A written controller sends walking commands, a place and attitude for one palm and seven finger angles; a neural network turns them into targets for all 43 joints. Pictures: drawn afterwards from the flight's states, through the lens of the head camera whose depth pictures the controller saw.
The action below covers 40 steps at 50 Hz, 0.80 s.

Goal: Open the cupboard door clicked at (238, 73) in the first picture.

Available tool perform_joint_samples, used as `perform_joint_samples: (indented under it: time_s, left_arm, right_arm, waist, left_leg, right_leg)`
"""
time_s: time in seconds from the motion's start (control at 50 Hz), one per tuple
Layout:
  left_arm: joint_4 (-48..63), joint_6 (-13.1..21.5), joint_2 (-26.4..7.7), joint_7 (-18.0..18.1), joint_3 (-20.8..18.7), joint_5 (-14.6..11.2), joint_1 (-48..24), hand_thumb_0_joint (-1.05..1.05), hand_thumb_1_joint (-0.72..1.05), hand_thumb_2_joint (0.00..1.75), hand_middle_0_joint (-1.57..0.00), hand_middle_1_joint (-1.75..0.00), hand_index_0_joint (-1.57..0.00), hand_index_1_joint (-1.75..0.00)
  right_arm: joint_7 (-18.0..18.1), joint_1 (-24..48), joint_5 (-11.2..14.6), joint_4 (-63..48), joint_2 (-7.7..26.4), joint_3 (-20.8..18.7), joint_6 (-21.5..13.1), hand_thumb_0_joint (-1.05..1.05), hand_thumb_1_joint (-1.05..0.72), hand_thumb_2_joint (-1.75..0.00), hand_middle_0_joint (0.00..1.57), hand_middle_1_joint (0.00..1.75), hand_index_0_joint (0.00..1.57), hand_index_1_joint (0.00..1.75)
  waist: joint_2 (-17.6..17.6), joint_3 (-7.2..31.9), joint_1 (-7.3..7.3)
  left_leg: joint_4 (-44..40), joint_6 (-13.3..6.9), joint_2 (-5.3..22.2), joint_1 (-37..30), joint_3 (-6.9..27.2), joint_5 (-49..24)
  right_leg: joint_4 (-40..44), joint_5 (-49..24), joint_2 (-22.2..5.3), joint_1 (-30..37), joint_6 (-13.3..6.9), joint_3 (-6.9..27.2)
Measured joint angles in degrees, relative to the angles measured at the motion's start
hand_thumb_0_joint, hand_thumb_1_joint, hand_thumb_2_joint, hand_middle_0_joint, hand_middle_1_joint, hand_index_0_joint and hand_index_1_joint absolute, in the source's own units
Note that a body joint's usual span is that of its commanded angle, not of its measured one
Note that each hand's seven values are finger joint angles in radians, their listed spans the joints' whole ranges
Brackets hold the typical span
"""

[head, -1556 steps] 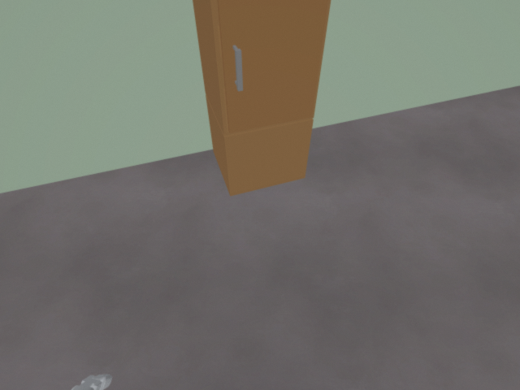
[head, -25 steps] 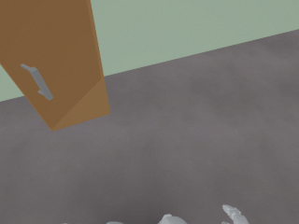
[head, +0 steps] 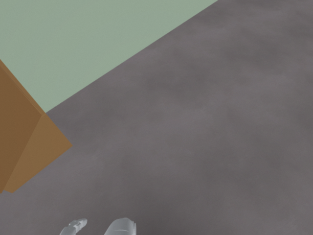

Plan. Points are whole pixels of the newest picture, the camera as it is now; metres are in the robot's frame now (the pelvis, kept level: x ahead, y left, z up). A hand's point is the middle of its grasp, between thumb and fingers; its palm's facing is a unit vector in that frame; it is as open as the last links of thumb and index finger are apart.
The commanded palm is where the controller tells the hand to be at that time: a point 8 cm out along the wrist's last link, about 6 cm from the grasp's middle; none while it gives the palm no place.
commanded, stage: walk to a spot facing it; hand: left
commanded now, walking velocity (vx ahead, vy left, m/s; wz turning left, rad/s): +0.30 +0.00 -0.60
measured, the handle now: out of the picture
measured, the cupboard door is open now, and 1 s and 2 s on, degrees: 39 39 39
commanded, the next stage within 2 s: turn to face it in 1.18 s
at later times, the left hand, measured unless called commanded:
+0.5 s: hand (106, 178) +0.29 +0.18 -0.16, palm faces -0.31 -0.94 -0.15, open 7.3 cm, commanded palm none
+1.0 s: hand (152, 136) +0.45 +0.04 -0.15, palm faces -0.45 -0.86 -0.25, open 7.2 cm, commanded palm none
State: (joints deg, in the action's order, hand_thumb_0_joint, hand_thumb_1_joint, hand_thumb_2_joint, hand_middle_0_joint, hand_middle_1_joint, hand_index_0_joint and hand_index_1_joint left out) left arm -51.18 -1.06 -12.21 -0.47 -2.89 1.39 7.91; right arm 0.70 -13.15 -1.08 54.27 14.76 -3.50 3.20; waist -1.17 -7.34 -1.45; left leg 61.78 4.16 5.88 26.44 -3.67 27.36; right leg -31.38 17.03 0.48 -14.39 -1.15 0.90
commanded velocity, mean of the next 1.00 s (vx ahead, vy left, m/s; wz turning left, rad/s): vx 0.34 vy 0.00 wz -0.45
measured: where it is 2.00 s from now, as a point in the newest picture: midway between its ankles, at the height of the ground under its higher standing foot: (203, 164)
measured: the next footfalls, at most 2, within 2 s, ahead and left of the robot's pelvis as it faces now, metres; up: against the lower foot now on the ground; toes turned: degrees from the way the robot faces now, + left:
left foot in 0.22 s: +0.13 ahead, +0.14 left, +0.00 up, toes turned -4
right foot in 0.70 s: +0.32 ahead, -0.13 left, +0.00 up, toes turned -31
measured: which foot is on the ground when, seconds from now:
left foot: up 0.00-0.20, down 0.22-0.70, up 0.72-1.00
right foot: down 0.00-0.22, up 0.24-0.68, down 0.70-1.00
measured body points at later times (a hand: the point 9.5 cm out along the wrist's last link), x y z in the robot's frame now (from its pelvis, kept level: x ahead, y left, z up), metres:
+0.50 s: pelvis +0.15 +0.03 +0.01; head +0.20 +0.04 +0.46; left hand +0.31 +0.23 -0.15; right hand +0.03 -0.18 -0.12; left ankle +0.09 +0.14 -0.73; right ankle +0.15 -0.11 -0.64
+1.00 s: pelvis +0.33 -0.12 +0.01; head +0.36 -0.16 +0.46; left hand +0.47 +0.08 -0.13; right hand +0.30 -0.37 -0.14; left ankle +0.50 +0.01 -0.65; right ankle +0.28 -0.11 -0.73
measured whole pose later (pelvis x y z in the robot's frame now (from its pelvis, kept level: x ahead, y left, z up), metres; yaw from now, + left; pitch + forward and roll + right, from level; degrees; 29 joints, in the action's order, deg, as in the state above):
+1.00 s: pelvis +0.33 -0.12 +0.01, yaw -32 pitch +1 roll +2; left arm -58.6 4.1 -10.1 0.0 -3.4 0.6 17.3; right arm 0.4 -8.2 -1.0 54.2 10.0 -3.0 -1.4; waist -0.3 -3.1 0.1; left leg 59.0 3.1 7.9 37.3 0.1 10.4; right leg -19.2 14.4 6.7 -6.2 -8.1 -1.0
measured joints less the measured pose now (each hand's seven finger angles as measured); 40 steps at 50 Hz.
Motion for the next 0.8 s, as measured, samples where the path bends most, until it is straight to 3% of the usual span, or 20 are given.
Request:
perform_joint_samples:
  time_s: [0.12,0.2,0.22,0.26,0.3,0.34,0.4,0.48,0.58,0.66,0.7,0.72,0.76,0.8]
  left_arm:
    - [-2.0,0.2,0.3,-1.1,0.0,0.5,4.5,0.0,0.91,0.9,-0.2,-0.3,-0.21,-0.3]
    - [-2.8,0.2,0.0,-1.4,-0.7,0.5,6.8,0.0,0.91,0.9,-0.2,-0.3,-0.21,-0.3]
    - [-2.8,0.1,-0.1,-1.4,-0.9,0.4,7.5,0.0,0.91,0.9,-0.2,-0.3,-0.21,-0.3]
    - [-3.8,-0.6,-0.5,-1.5,-1.4,0.1,7.5,0.0,0.91,0.9,-0.2,-0.3,-0.21,-0.3]
    - [-4.4,-0.9,-1.2,-1.9,-1.9,0.5,7.1,0.01,0.91,0.9,-0.2,-0.3,-0.2,-0.3]
    - [-4.3,-0.6,-1.9,-2.4,-2.3,1.0,6.2,0.01,0.91,0.9,-0.2,-0.3,-0.2,-0.3]
    - [-3.0,-0.2,-2.3,-2.7,-2.5,1.0,4.3,0.01,0.91,0.9,-0.19,-0.3,-0.2,-0.3]
    - [-2.1,-0.3,-1.7,-2.9,-2.0,0.8,1.6,0.01,0.91,0.9,-0.19,-0.3,-0.2,-0.3]
    - [-1.9,-0.8,0.0,-3.3,-0.9,0.6,-2.5,0.0,0.91,0.9,-0.19,-0.3,-0.2,-0.3]
    - [-1.0,0.2,1.1,-3.3,-0.2,0.4,-5.1,0.0,0.91,0.9,-0.19,-0.3,-0.2,-0.3]
    - [-0.1,2.0,0.9,-3.0,-0.1,0.4,-4.9,0.0,0.91,0.9,-0.19,-0.3,-0.2,-0.3]
    - [0.1,2.8,0.9,-2.5,-0.3,0.1,-4.6,0.0,0.91,0.9,-0.19,-0.3,-0.2,-0.3]
    - [-0.4,3.4,0.8,-1.4,-0.3,-0.6,-3.5,0.0,0.91,0.9,-0.19,-0.3,-0.2,-0.3]
    - [-1.6,3.1,0.7,-0.6,-0.3,-0.8,-1.5,0.0,0.91,0.9,-0.19,-0.3,-0.2,-0.3]
  right_arm:
    - [-1.4,1.8,-0.2,-2.3,-1.4,-0.2,-1.6,0.01,-0.91,-0.9,0.2,0.3,0.19,0.3]
    - [-1.3,2.0,0.0,-3.5,-2.1,0.1,-3.6,0.01,-0.91,-0.9,0.2,0.3,0.19,0.3]
    - [-1.1,1.6,-0.1,-4.0,-1.9,0.3,-4.5,0.0,-0.91,-0.9,0.2,0.3,0.2,0.3]
    - [-0.5,0.9,-0.8,-4.1,-2.4,0.8,-6.2,0.0,-0.91,-0.9,0.2,0.3,0.2,0.3]
    - [-0.1,-1.0,-1.3,-3.8,-3.2,1.6,-6.6,0.0,-0.91,-0.9,0.2,0.3,0.2,0.3]
    - [0.2,-3.6,-1.3,-3.0,-4.1,2.1,-6.9,0.0,-0.91,-0.9,0.2,0.3,0.2,0.3]
    - [0.7,-7.0,-1.0,-1.0,-5.2,2.8,-7.3,0.0,-0.91,-0.9,0.2,0.3,0.2,0.3]
    - [1.1,-10.7,-0.8,1.8,-6.1,3.2,-7.5,0.0,-0.91,-0.9,0.2,0.3,0.2,0.3]
    - [1.1,-14.5,-1.0,4.3,-6.6,3.1,-7.0,0.0,-0.91,-0.9,0.2,0.3,0.2,0.3]
    - [0.9,-16.8,-0.8,6.4,-6.5,3.0,-6.1,0.0,-0.91,-0.9,0.2,0.3,0.2,0.3]
    - [0.4,-17.7,-0.1,7.7,-6.9,3.0,-5.3,0.0,-0.91,-0.9,0.2,0.3,0.2,0.3]
    - [0.1,-16.5,0.3,8.2,-6.9,2.9,-4.5,0.01,-0.91,-0.9,0.21,0.3,0.2,0.3]
    - [-0.2,-12.6,0.6,8.1,-6.8,2.3,-3.5,0.01,-0.91,-0.9,0.21,0.3,0.2,0.3]
    - [-0.2,-8.6,0.4,6.6,-6.7,1.6,-3.4,0.01,-0.91,-0.9,0.21,0.3,0.2,0.3]
  waist:
    - [1.8,2.9,1.11]
    - [2.6,4.1,1.94]
    - [2.2,4.8,1.89]
    - [2.4,5.1,1.37]
    - [2.9,5.4,1.18]
    - [3.3,5.6,1.07]
    - [3.6,5.0,1.48]
    - [3.2,3.8,1.17]
    - [2.4,2.0,-0.98]
    - [1.0,0.8,-2.26]
    - [1.7,1.1,-1.32]
    - [1.8,0.7,-0.65]
    - [1.7,-0.5,-0.84]
    - [1.8,-0.2,-1.22]
  left_leg:
    - [-11.1,0.2,-1.6,-0.2,0.9,-4.8]
    - [-23.4,-0.3,-3.5,-5.5,0.4,-7.0]
    - [-28.0,-0.8,-3.5,-7.7,0.4,-7.2]
    - [-26.8,-3.7,-3.2,-7.6,-0.6,-9.7]
    - [-27.8,-5.2,-2.6,-9.7,-2.1,-8.6]
    - [-31.6,-5.1,-2.1,-12.9,-3.1,-8.8]
    - [-37.3,-4.4,-1.5,-17.5,-5.3,-9.9]
    - [-41.0,-3.9,-1.0,-22.5,-8.7,-8.9]
    - [-42.5,-2.6,-1.2,-28.2,-12.8,-5.5]
    - [-37.3,-0.6,0.5,-30.7,-15.0,0.0]
    - [-24.0,-0.7,2.3,-27.4,-14.6,1.0]
    - [-12.6,-0.9,2.7,-23.0,-11.2,1.5]
    - [5.5,-1.8,1.7,-13.9,-3.4,-0.5]
    - [11.5,-2.0,1.7,-6.1,0.2,-5.3]
  right_leg:
    - [3.7,-0.5,0.6,2.4,-0.3,4.6]
    - [2.1,1.8,1.0,2.5,0.6,7.1]
    - [0.1,3.4,1.6,1.7,0.5,7.5]
    - [-11.9,10.1,2.3,-2.7,0.0,6.4]
    - [-24.8,9.6,1.7,-8.0,-0.1,3.6]
    - [-33.7,4.8,0.5,-12.9,0.2,0.8]
    - [-39.3,-1.0,-1.2,-18.8,0.8,-1.3]
    - [-36.2,-4.9,-2.3,-23.3,0.8,-3.4]
    - [-19.3,-6.4,-2.5,-21.7,-0.3,-7.6]
    - [-9.3,-2.8,0.1,-15.9,-3.5,-10.2]
    - [-5.6,-5.0,0.8,-11.5,-6.1,-10.1]
    - [-8.0,-4.0,1.5,-11.7,-7.1,-9.6]
    - [-8.9,-0.8,2.9,-9.3,-7.8,-9.1]
    - [-5.2,-0.5,4.1,-5.9,-7.2,-8.2]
